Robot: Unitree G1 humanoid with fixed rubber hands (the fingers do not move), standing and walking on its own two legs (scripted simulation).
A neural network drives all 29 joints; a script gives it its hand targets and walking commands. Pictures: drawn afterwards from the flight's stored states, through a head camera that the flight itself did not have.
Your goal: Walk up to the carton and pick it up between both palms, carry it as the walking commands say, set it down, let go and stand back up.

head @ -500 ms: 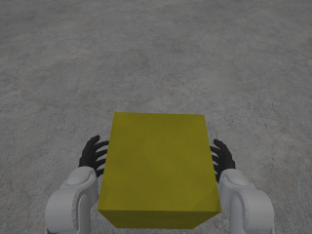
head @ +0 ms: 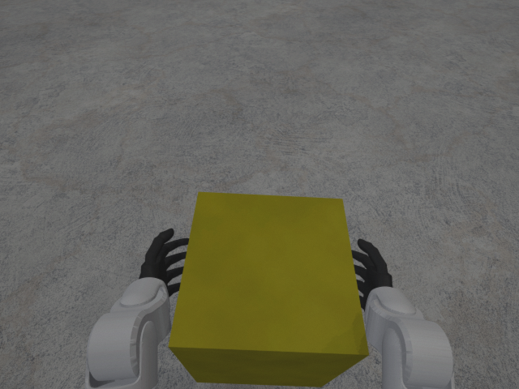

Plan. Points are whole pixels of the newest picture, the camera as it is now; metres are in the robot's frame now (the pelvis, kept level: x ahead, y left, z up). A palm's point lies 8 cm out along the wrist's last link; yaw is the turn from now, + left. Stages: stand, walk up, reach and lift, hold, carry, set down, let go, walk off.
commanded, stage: carry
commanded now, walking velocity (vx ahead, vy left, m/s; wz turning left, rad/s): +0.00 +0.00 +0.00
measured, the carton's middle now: (264, 297) +0.26 -0.01 +0.01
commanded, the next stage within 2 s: none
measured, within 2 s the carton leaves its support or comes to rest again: neither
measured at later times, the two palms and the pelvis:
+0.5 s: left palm (159, 227) +0.35 +0.15 +0.09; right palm (351, 235) +0.33 -0.14 +0.08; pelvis +0.08 +0.01 +0.01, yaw -1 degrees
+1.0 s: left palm (156, 201) +0.40 +0.17 +0.08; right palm (333, 204) +0.40 -0.13 +0.07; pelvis +0.14 +0.02 +0.01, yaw +0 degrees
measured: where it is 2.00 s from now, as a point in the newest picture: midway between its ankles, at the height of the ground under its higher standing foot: outside the picture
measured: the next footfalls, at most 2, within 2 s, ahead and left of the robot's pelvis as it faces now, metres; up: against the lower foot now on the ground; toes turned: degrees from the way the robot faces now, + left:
left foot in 0.08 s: -0.02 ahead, +0.11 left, +0.00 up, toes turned +8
right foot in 0.52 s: +0.12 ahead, -0.08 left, +0.00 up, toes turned +8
